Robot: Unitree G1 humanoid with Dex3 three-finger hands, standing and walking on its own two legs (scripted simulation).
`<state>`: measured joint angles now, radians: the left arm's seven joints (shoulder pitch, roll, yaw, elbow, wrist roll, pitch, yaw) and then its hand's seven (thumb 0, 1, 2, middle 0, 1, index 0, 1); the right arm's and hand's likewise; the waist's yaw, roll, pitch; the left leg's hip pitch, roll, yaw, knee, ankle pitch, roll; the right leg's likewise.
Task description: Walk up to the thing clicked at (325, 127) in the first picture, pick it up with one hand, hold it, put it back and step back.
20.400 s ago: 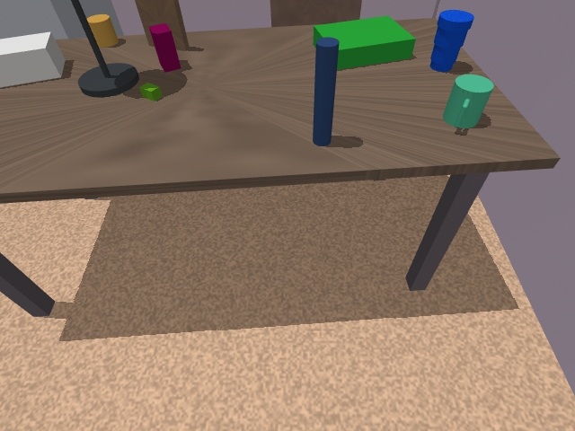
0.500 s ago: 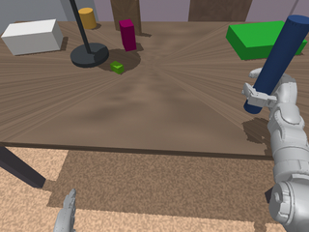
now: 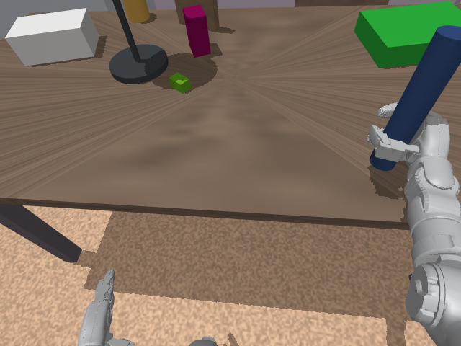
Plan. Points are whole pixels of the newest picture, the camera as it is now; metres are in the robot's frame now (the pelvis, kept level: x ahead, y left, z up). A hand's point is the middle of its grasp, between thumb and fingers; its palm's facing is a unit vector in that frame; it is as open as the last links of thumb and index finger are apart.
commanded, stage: lower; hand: right
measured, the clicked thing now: (411, 110) +0.46 -0.23 +0.15
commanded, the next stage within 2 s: loosen in 0.88 s
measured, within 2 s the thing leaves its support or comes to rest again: rests again in 0.74 s
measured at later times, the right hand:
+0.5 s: hand (383, 143) +0.47 -0.22 +0.06, palm faces +0.23 +0.97 +0.00, open 5.9 cm
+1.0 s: hand (381, 149) +0.47 -0.22 +0.04, palm faces +0.24 +0.97 +0.00, open 5.9 cm
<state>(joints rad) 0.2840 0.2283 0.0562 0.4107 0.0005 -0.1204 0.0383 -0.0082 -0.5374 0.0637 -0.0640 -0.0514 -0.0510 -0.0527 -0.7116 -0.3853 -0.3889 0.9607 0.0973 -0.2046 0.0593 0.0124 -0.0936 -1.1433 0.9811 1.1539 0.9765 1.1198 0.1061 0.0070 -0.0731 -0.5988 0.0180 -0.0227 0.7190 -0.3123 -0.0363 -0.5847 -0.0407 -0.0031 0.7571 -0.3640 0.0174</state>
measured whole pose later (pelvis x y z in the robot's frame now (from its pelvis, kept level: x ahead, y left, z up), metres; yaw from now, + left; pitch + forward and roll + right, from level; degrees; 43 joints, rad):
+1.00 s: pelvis -0.01 +0.00 -0.03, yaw +0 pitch +17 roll +2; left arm 0.35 0.24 0.06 0.19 0.04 -0.09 0.01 -0.01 -0.54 0.07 -0.06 -0.05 -0.05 -0.05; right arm -0.75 -0.43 -0.46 1.06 0.06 -0.36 0.06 0.01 -0.09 -1.14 0.98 1.16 0.97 1.12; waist 0.15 0.00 -0.12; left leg -0.84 0.01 -0.01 0.94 -0.40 -0.04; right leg -0.84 -0.05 0.02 0.99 -0.46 0.02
